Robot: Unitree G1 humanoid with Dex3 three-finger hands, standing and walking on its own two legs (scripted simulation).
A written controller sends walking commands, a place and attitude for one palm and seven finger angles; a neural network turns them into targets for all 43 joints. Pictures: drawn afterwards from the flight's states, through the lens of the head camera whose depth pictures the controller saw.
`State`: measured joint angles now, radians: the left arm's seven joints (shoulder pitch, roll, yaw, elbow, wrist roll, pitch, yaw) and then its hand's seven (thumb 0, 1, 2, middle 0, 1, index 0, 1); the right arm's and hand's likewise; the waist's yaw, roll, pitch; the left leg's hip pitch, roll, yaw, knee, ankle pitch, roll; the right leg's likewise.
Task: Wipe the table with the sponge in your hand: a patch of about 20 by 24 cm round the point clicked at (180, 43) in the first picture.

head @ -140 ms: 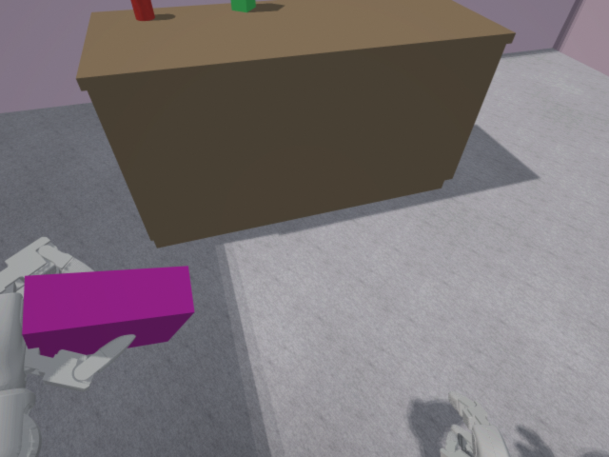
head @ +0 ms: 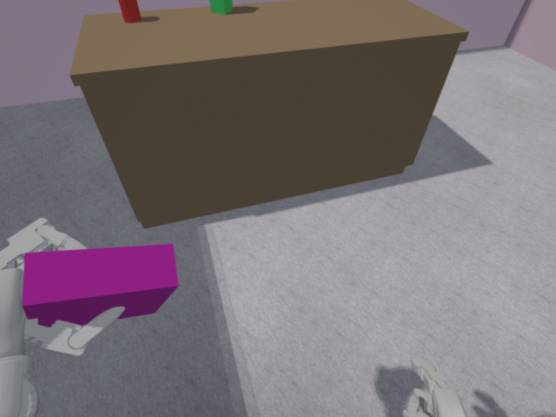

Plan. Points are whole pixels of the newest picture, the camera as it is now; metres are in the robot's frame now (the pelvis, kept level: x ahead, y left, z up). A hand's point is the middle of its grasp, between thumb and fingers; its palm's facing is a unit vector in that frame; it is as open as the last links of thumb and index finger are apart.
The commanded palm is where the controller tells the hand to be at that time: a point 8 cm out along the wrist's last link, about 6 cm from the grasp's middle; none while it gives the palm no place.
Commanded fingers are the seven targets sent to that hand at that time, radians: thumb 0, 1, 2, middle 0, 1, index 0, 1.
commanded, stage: stand and wait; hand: left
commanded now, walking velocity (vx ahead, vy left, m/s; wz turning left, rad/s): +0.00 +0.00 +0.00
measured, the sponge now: (124, 286) +0.23 +0.19 +0.14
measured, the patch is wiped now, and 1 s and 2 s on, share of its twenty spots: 0.00 0.00 0.00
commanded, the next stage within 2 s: look at it before walking up in 0.12 s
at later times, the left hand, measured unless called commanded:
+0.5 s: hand (66, 296) +0.20 +0.24 +0.16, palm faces +0.41 -0.83 -0.38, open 9.2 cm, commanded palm +0.15 +0.29 +0.18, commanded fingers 0.00 0.10 1.30 -1.20 -1.60 -1.20 -1.60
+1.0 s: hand out of the picture +0.19 +0.31 +0.16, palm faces +0.62 -0.69 -0.37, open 9.2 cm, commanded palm +0.12 +0.34 +0.18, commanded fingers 0.00 0.10 1.30 -1.20 -1.60 -1.20 -1.60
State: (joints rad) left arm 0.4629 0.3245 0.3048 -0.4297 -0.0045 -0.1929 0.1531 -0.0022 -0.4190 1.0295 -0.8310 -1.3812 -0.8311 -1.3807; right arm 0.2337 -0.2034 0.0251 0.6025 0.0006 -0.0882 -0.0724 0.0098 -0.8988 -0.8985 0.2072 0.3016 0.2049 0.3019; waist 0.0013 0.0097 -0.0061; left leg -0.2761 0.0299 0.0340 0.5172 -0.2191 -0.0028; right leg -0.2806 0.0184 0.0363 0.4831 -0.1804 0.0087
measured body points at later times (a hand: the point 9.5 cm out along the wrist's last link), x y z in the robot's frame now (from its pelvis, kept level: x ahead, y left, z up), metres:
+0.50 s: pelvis -0.01 +0.00 +0.00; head -0.02 +0.00 +0.45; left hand +0.17 +0.28 +0.18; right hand +0.15 -0.23 -0.08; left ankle +0.04 +0.12 -0.73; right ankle +0.05 -0.12 -0.73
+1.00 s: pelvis +0.05 +0.03 -0.02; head +0.06 +0.06 +0.43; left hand +0.15 +0.35 +0.18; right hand +0.27 -0.18 -0.09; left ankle +0.06 +0.15 -0.74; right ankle +0.05 -0.12 -0.73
